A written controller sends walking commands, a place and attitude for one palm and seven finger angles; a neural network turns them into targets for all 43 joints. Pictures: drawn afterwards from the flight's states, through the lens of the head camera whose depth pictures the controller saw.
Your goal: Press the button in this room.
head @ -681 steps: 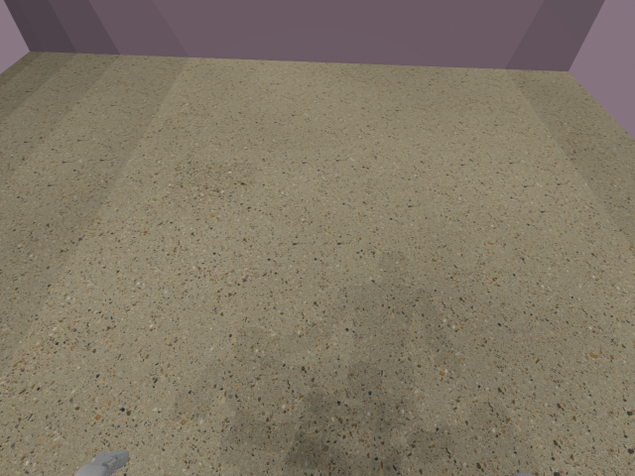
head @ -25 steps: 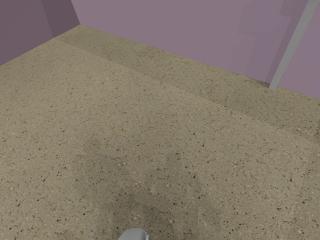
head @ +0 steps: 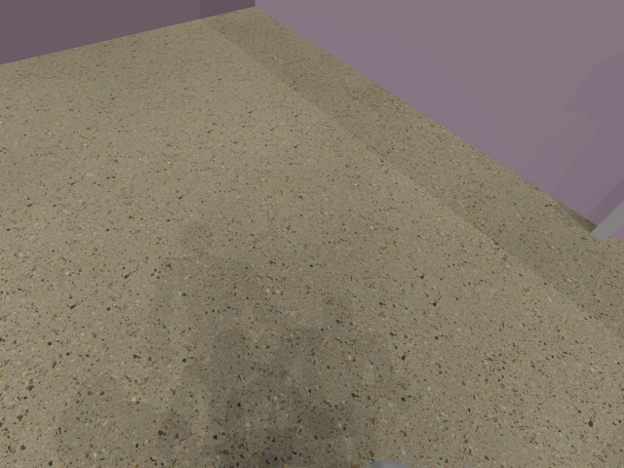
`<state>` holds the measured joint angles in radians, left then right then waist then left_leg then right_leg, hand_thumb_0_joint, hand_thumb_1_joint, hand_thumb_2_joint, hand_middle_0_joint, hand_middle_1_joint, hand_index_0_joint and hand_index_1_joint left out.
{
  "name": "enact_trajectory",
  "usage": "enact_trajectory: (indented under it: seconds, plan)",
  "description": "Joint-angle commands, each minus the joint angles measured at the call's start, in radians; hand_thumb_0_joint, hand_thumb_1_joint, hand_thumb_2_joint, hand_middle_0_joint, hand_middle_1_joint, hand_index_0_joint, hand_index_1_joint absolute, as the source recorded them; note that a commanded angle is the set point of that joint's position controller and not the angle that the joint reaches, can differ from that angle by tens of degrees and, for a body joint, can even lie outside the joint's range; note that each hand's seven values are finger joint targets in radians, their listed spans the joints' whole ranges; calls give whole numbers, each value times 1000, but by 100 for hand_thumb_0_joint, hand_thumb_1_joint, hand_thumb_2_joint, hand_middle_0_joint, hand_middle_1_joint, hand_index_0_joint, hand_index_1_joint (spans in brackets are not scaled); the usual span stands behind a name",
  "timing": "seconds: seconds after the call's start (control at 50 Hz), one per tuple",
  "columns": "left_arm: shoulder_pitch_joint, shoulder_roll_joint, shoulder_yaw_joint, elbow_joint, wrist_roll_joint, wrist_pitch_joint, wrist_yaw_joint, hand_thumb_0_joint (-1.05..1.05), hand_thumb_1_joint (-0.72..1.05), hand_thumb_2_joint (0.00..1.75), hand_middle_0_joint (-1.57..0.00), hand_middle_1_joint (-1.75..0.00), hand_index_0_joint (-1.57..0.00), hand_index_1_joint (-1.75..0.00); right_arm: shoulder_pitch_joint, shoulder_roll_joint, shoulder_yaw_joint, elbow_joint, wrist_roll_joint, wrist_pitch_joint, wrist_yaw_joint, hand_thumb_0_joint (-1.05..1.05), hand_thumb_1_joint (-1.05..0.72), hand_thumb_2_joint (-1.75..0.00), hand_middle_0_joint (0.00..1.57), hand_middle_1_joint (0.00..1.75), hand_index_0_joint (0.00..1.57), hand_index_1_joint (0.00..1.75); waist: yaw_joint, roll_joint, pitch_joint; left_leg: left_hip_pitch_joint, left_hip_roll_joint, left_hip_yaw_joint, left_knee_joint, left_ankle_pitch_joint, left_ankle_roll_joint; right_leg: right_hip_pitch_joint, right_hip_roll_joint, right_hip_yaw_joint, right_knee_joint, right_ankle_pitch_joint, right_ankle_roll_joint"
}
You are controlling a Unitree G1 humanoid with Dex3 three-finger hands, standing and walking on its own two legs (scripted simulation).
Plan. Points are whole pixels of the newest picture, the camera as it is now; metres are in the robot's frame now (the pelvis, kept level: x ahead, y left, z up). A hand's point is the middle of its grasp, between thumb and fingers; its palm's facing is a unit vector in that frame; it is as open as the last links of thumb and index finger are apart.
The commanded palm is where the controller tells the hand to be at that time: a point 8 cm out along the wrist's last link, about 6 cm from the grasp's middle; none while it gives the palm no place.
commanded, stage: turn or walk to find it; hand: left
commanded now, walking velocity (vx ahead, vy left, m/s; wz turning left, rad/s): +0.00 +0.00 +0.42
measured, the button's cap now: out of the picture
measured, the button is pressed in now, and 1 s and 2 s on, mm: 0 0 0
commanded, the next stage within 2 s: none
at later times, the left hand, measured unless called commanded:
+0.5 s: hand out of the picture +0.02 +0.14 -0.15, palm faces +0.22 -0.94 -0.27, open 7.4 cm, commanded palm none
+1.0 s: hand out of the picture -0.10 +0.20 -0.17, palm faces +0.45 -0.86 -0.25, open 7.4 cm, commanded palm none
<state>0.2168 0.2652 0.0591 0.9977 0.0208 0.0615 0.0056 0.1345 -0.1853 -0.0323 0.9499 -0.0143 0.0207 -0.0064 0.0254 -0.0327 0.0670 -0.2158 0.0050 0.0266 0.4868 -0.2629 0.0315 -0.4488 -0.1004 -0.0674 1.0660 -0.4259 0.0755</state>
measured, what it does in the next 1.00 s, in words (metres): steps on the spot, turning left: right foot, then left foot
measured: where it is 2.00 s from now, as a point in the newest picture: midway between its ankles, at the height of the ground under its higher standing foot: outside the picture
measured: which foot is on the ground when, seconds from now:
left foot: down 0.00-0.26, up 0.28-0.72, down 0.74-1.00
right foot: up 0.00-0.24, down 0.26-0.74, up 0.76-1.00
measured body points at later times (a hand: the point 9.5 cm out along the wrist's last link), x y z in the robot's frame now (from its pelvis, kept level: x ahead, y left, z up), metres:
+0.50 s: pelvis -0.02 -0.06 +0.00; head +0.01 -0.09 +0.45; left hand +0.01 +0.19 -0.13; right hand +0.06 -0.31 -0.17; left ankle -0.08 +0.09 -0.64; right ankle +0.00 -0.14 -0.74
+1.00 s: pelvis -0.06 -0.02 +0.00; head -0.05 +0.00 +0.45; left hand -0.13 +0.24 -0.15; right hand +0.12 -0.20 -0.13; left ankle -0.09 +0.08 -0.74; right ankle -0.02 -0.17 -0.66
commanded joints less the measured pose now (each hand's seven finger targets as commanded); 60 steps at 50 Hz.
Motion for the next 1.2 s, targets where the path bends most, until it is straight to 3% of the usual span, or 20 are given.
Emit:
enact_trajectory:
  seconds: [0.0, 0.12, 0.2, 0.22, 0.24, 0.26, 0.28, 0.36, 0.6, 0.64, 0.68, 0.7, 0.72, 0.74, 0.76, 0.78, 0.86, 1.08, 1.14, 1.18]
  plan:
    - [-35, 49, 13, -95, -6, -26, 6, 0, 90, 90, -20, -30, -20, -30, 66, -214, -58, -36, -4, -14, -11, 0, -90, -90, 20, 30, 20, 30, -45, 166, -78, 120, 231, -221, -155, 447, 124, -73, -1, 33, -35, 16, 17]
    - [-75, 30, 5, -130, -13, -34, 12, 0, 90, 90, -20, -30, -20, -30, 74, -220, -70, -44, -12, -4, -7, 0, -90, -90, 20, 30, 20, 30, -58, 200, -94, 78, 224, -304, -113, 470, 137, 39, 40, 25, -268, -29, 7]
    - [39, 47, 10, -106, -16, -53, 15, 0, 90, 90, -20, -30, -20, -30, 34, -207, -74, -58, -5, 1, -2, 0, -90, -90, 20, 30, 20, 30, 3, 167, -140, -38, 159, -298, -11, 382, 78, 284, 58, 2, -613, 204, -4]
    - [71, 89, 18, -100, -8, -65, 20, 0, 90, 90, -20, -30, -20, -30, 48, -169, -71, -60, 3, -1, 2, 0, -90, -90, 20, 30, 20, 30, 13, 62, -160, -151, 95, -251, 70, 209, 23, 423, -27, 75, -716, 279, -21]
    - [90, 180, 37, -97, 7, -74, 29, 0, 90, 90, -20, -30, -20, -30, 60, -98, -58, -81, 8, -2, 7, 0, -90, -90, 20, 30, 20, 30, 22, -228, -159, -345, -46, -97, 273, -142, -50, 526, -277, 319, -754, 384, -108]
    - [90, 206, 39, -112, 2, -69, 30, 0, 90, 90, -20, -30, -20, -30, 21, -130, -67, -100, 2, 9, 4, 0, -90, -90, 20, 30, 20, 30, 38, -239, -120, -341, -49, -93, 474, -339, -59, 376, -404, 388, -774, 471, -208]
    - [40, 159, 34, -124, -3, -69, 34, 0, 90, 90, -20, -30, -20, -30, 25, -141, -71, -83, -5, 21, 4, 0, -90, -90, 20, 30, 20, 30, 12, -154, -92, -340, -26, -139, 599, -293, -55, 313, -356, 316, -781, 426, -234]
    - [-73, 75, 12, -153, -7, -75, 28, 0, 90, 90, -20, -30, -20, -30, 112, -127, -73, -11, -9, 35, 22, 0, -90, -90, 20, 30, 20, 30, -52, -114, -32, -344, 11, -93, 750, -107, -81, 262, -208, 101, -760, 393, -162]
    - [76, 146, 35, -84, 11, -66, 26, 0, 90, 90, -20, -30, -20, -30, -12, -91, -40, -39, 5, 22, 19, 0, -90, -90, 20, 30, 20, 30, 29, -151, -68, -213, 35, 31, 332, -210, -96, 368, -274, 23, -676, 588, -219]
    - [65, 154, 40, -77, 10, -62, 25, 0, 90, 90, -20, -30, -20, -30, 14, -94, -38, -36, 7, 14, 16, 0, -90, -90, 20, 30, 20, 30, 16, -172, -92, -151, 27, 55, 225, -180, -86, 362, -278, 8, -637, 596, -208]
    - [41, 147, 40, -74, 2, -57, 23, 0, 90, 90, -20, -30, -20, -30, 73, -109, -40, -23, 5, 2, 16, 0, -90, -90, 20, 30, 20, 30, -24, -123, -123, -8, 26, 63, 6, -6, -73, 309, -247, -47, -537, 543, -146]
    - [38, 125, 36, -81, -9, -49, 21, 0, 90, 90, -20, -30, -20, -30, 114, -154, -49, -15, 4, -8, 17, 0, -90, -90, 20, 30, 20, 30, -52, 8, -146, 130, 72, -2, -100, 132, -55, 199, -202, -93, -418, 419, -93]
    - [43, 59, 23, -112, -16, -42, 16, 0, 90, 90, -20, -30, -20, -30, 145, -253, -72, -17, -5, -15, 12, 0, -90, -90, 20, 30, 20, 30, -68, 309, -147, 249, 313, -327, -154, 398, 42, -60, -62, -136, -216, -10, -14]
    - [-24, 38, 5, -138, -7, -33, 18, 0, 90, 90, -20, -30, -20, -30, 187, -301, -82, -4, -3, -5, 5, 0, -90, -90, 20, 30, 20, 30, -96, 334, -127, 184, 409, -386, -167, 568, 136, -94, -20, -57, -81, -233, -5]
    - [-48, 55, 9, -132, -5, -23, 19, 0, 90, 90, -20, -30, -20, -30, 168, -279, -74, 0, -5, -2, 1, 0, -90, -90, 20, 30, 20, 30, -87, 245, -110, 121, 393, -327, -172, 457, 150, -64, -37, 0, -16, -195, -17]
    - [-57, 48, 14, -119, -2, -20, 18, 0, 90, 90, -20, -30, -20, -30, 123, -249, -68, -9, -7, -7, -9, 0, -90, -90, 20, 30, 20, 30, -76, 292, -81, 92, 336, -311, -185, 411, 134, -92, -38, 25, 10, -138, -12]
    - [-19, 60, 20, -77, -5, -25, 2, 0, 90, 90, -20, -30, -20, -30, 31, -205, -48, -42, -3, -13, -13, 0, -90, -90, 20, 30, 20, 30, -30, 178, -47, 56, 235, -211, -179, 370, 108, -75, -15, 32, 52, 20, -1]
    - [-76, 27, 8, -131, -11, -32, 12, 0, 90, 90, -20, -30, -20, -30, 87, -213, -71, -43, -13, -2, -5, 0, -90, -90, 20, 30, 20, 30, -60, 202, -90, 58, 220, -339, -153, 315, 139, 32, 41, 35, -260, -32, 1]
    - [-6, 30, 10, -117, -17, -40, 15, 0, 90, 90, -20, -30, -20, -30, 62, -214, -75, -54, -12, 3, -1, 0, -90, -90, 20, 30, 20, 30, -28, 207, -120, -12, 185, -353, -109, 306, 117, 175, 70, 19, -449, 55, -11]
    - [70, 65, 20, -99, -13, -56, 19, 0, 90, 90, -20, -30, -20, -30, 49, -179, -74, -62, -1, 4, 3, 0, -90, -90, 20, 30, 20, 30, 12, 113, -146, -160, 111, -300, -6, 170, 46, 393, 23, 45, -695, 217, -22]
